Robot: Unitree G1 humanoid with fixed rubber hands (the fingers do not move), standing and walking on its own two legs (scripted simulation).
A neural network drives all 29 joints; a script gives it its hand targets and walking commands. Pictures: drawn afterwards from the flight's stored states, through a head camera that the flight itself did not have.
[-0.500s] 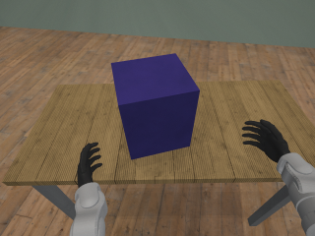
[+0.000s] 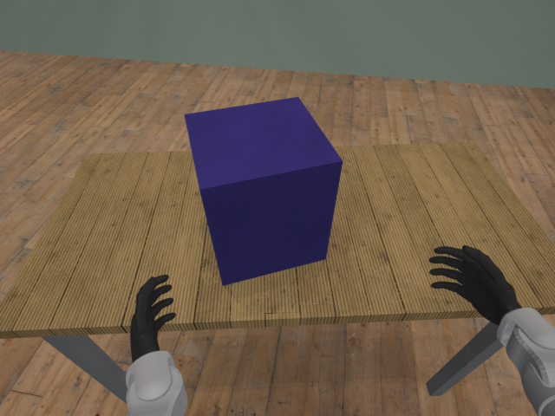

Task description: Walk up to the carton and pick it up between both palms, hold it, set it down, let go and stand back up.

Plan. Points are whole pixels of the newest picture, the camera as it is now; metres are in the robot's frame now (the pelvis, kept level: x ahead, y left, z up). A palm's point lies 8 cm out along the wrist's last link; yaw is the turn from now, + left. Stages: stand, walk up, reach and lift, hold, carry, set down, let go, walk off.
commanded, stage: set down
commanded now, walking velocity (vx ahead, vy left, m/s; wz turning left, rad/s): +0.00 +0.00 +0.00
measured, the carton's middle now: (260, 192) +0.51 +0.08 +0.04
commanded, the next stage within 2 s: none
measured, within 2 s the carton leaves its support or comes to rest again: neither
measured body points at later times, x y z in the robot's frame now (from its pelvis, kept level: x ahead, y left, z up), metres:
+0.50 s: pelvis -0.01 +0.00 +0.00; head -0.02 +0.01 +0.45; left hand +0.22 +0.20 +0.05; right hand +0.28 -0.27 +0.03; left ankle +0.03 +0.15 -0.75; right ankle +0.00 -0.09 -0.75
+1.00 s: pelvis +0.01 +0.01 +0.00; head +0.03 +0.02 +0.45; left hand +0.21 +0.20 +0.00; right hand +0.26 -0.25 -0.01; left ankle +0.03 +0.15 -0.75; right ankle +0.00 -0.09 -0.75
